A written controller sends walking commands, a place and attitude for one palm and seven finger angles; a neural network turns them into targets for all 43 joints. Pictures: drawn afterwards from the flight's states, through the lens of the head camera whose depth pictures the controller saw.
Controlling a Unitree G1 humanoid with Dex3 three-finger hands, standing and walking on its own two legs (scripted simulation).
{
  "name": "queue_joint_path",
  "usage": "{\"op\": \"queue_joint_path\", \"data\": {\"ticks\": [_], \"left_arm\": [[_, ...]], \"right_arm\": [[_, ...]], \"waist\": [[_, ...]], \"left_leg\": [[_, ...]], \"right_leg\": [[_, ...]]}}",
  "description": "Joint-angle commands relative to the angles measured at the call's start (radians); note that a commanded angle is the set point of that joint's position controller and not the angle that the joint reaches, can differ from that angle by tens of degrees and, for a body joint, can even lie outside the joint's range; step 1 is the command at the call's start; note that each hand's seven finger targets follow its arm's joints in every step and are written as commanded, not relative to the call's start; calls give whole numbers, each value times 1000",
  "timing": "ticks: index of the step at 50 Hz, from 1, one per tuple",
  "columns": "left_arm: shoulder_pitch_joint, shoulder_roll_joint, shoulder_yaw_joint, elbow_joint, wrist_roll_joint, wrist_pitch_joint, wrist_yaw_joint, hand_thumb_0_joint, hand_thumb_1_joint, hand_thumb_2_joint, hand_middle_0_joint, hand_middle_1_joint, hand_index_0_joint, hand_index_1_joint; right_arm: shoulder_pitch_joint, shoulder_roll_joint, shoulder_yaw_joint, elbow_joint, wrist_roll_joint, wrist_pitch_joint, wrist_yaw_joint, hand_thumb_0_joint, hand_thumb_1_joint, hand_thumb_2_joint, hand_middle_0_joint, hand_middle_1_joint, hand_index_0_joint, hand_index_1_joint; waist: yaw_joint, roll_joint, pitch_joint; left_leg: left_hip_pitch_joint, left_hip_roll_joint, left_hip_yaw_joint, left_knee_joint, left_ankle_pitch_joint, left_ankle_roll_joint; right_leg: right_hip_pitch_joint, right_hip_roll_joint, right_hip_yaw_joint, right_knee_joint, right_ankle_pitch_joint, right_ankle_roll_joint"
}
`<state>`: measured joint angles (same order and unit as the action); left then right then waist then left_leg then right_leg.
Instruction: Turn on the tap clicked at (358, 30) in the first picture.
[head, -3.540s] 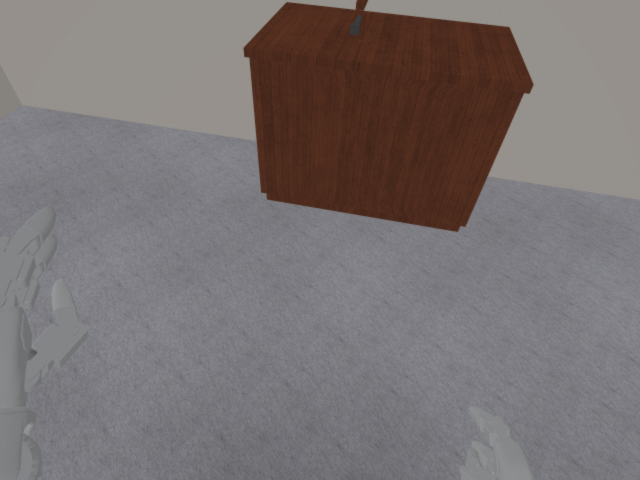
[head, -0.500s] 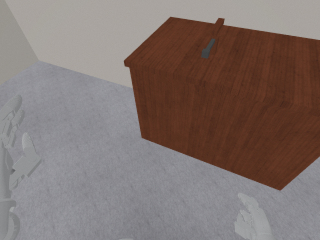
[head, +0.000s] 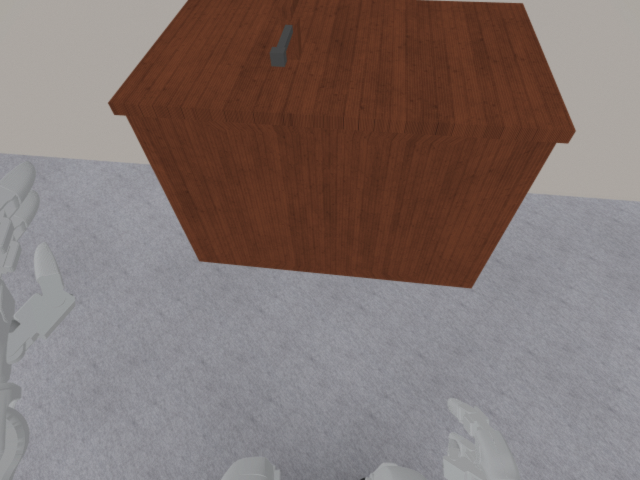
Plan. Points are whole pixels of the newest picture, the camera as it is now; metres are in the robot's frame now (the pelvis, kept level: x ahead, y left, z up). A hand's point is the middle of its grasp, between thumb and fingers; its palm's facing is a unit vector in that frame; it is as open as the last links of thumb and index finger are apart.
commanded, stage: turn to face it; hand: left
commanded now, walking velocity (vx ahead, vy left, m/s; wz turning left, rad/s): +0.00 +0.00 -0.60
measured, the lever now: (278, 56) +0.85 +0.15 +0.06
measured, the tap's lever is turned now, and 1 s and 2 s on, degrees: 0 0 0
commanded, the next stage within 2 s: take the last steps up to it in 0.60 s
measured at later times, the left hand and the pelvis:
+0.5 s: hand (157, 310) +0.23 +0.15 +0.18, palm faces +0.16 -0.88 -0.45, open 7.4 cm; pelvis -0.05 -0.02 +0.01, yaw -16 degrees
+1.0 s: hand (167, 333) +0.20 +0.14 +0.19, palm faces +0.11 -0.90 -0.42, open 7.4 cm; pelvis -0.08 -0.02 +0.02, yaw -20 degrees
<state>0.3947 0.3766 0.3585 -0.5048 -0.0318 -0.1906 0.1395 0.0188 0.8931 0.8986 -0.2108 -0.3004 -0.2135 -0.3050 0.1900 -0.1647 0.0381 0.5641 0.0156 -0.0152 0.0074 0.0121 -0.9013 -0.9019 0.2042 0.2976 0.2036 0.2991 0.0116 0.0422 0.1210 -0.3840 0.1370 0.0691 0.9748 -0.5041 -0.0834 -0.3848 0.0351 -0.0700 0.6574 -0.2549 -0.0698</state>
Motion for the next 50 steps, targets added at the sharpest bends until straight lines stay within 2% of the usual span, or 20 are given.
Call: {"op": "queue_joint_path", "data": {"ticks": [1, 7, 10, 12, 13, 14, 17, 23, 24, 25, 26, 27, 29, 31, 35, 40, 43, 44, 46, 50], "left_arm": [[95, 207, 197, -276, -28, -67, 38, 0, 900, 900, -200, -300, -200, -300], [107, 189, 180, -234, -24, -56, 34, 0, 900, 900, -200, -300, -200, -300], [55, 181, 154, -227, -19, -53, 26, 0, 900, 900, -200, -300, -200, -300], [11, 173, 149, -238, -13, -66, 15, 0, 900, 900, -200, -300, -200, -300], [-30, 200, 165, -266, 3, -70, 18, 0, 900, 900, -200, -300, -200, -300], [-5, 162, 130, -219, 14, -70, 14, 0, 900, 900, -200, -300, -200, -300], [-9, 105, 49, -226, 11, -62, 11, 0, 900, 900, -200, -300, -200, -300], [-38, 157, 90, -216, 20, -62, 19, 0, 900, 900, -200, -300, -200, -300], [-53, 163, 100, -230, 19, -70, 19, 0, 900, 900, -200, -300, -200, -300], [-44, 204, 136, -211, 22, -79, 26, 0, 900, 900, -200, -300, -200, -300], [-16, 229, 173, -183, 13, -81, 34, 0, 900, 900, -200, -300, -200, -300], [39, 233, 190, -176, -11, -64, 33, 0, 900, 900, -200, -300, -200, -300], [136, 219, 203, -212, -17, -64, 35, 0, 900, 900, -200, -300, -200, -300], [155, 202, 206, -239, -18, -77, 38, 0, 900, 900, -200, -300, -200, -300], [144, 195, 196, -234, -14, -75, 36, 0, 900, 900, -200, -300, -200, -300], [99, 184, 146, -231, 7, -71, 48, 0, 900, 900, -200, -300, -200, -300], [39, 178, 138, -242, 22, -97, 42, 0, 900, 900, -200, -300, -200, -300], [37, 166, 121, -194, 34, -95, 41, 0, 900, 900, -200, -300, -200, -300], [35, 127, 82, -130, 41, -92, 31, 0, 900, 900, -200, -300, -200, -300], [-6, 124, 57, -143, 39, -86, 31, 0, 900, 900, -200, -300, -200, -300]], "right_arm": [[-83, -110, -52, -161, -11, -10, -19, 0, -900, -900, 200, 300, 200, 300], [-80, -130, -59, -161, -13, 9, -33, 0, -900, -900, 200, 300, 200, 300], [-54, -147, -69, -164, -7, 12, -42, 0, -900, -900, 200, 300, 200, 300], [-77, -188, -84, -188, -6, 5, -56, 0, -900, -900, 200, 300, 200, 300], [-97, -160, -77, -183, -7, -7, -62, 0, -900, -900, 200, 300, 200, 300], [-86, -142, -85, -186, -7, -17, -60, 0, -900, -900, 200, 300, 200, 300], [-48, -171, -98, -161, 8, -47, -40, 0, -900, -900, 200, 300, 200, 300], [-25, -182, -96, -149, 0, -102, -30, 0, -900, -900, 200, 300, 200, 300], [-27, -171, -91, -153, 3, -103, -25, 0, -900, -900, 200, 300, 200, 300], [-23, -148, -84, -157, 4, -101, -24, 0, -900, -900, 200, 300, 200, 300], [-42, -122, -72, -167, 1, -98, -27, 0, -900, -900, 200, 300, 200, 300], [-64, -142, -96, -172, 10, -90, -34, 0, -900, -900, 200, 300, 200, 300], [-81, -107, -64, -152, -1, -58, -34, 0, -900, -900, 200, 300, 200, 300], [-95, -103, -52, -137, -8, -41, -40, 0, -900, -900, 200, 300, 200, 300], [-105, -122, -65, -136, -10, -45, -62, 0, -900, -900, 200, 300, 200, 300], [-47, -156, -82, -113, -16, -59, -80, 0, -900, -900, 200, 300, 200, 300], [-59, -182, -88, -117, -17, -71, -89, 0, -900, -900, 200, 300, 200, 300], [-73, -154, -79, -107, -24, -82, -92, 0, -900, -900, 200, 300, 200, 300], [-60, -165, -90, -81, -14, -97, -82, 0, -900, -900, 200, 300, 200, 300], [-43, -167, -84, -66, -17, -114, -82, 0, -900, -900, 200, 300, 200, 300]], "waist": [[11, -127, -311], [20, -165, -285], [-3, -118, -273], [4, 169, -177], [14, 309, -175], [1, 231, -124], [5, 190, -121], [-6, 216, -175], [-7, 168, -197], [-14, 4, -228], [-2, -194, -255], [23, -322, -287], [4, -190, -304], [-9, -137, -310], [3, -181, -291], [-23, -86, -295], [-18, 302, -185], [-36, 285, -102], [-23, 155, -62], [-20, 188, -109]], "left_leg": [[-127, -41, -88, 88, 19, 0], [81, -99, -23, -300, 56, 25], [258, -67, -13, -548, 131, 59], [249, 184, -254, -704, 73, 178], [115, 311, -336, -795, 14, 242], [29, 318, -332, -786, 70, 263], [140, 217, -55, -633, 451, 192], [147, 171, 23, -433, 555, 103], [99, 151, 31, -358, 498, 82], [27, 80, 76, -223, 374, 48], [-123, -31, 73, -77, 8, 15], [-147, -61, -19, 90, -85, 20], [-204, -39, -99, 189, -15, 17], [-150, -45, -67, 101, 29, 17], [-17, -71, -23, -133, 63, 37], [227, -95, 11, -549, 118, 95], [197, 212, -395, -801, -130, 253], [78, 232, -443, -835, -181, 295], [52, 167, -295, -765, -52, 275], [87, 97, -167, -649, 172, 219]], "right_leg": [[285, -288, 429, -278, 321, -116], [118, -226, 441, -353, 11, -91], [19, -160, 396, -296, -76, -11], [-154, 5, 238, -9, -176, 69], [-123, 17, 126, 324, -220, 97], [-116, -15, 126, 488, -193, 104], [-133, -51, 36, 320, -187, 119], [164, -16, -73, -159, -8, 112], [244, -61, -28, -219, 89, 90], [305, -179, 126, -222, 360, 30], [356, -313, 335, -234, 615, -50], [315, -376, 480, -283, 610, -93], [362, -363, 403, -238, 571, -125], [322, -315, 293, -235, 571, -105], [202, -284, 293, -298, 294, -97], [119, -219, 271, -316, -224, -28], [-85, -20, 19, 133, -272, 64], [-95, -31, 29, 294, -238, 68], [-84, -61, 10, 271, -203, 77], [92, -45, -91, -55, -193, 90]]}}
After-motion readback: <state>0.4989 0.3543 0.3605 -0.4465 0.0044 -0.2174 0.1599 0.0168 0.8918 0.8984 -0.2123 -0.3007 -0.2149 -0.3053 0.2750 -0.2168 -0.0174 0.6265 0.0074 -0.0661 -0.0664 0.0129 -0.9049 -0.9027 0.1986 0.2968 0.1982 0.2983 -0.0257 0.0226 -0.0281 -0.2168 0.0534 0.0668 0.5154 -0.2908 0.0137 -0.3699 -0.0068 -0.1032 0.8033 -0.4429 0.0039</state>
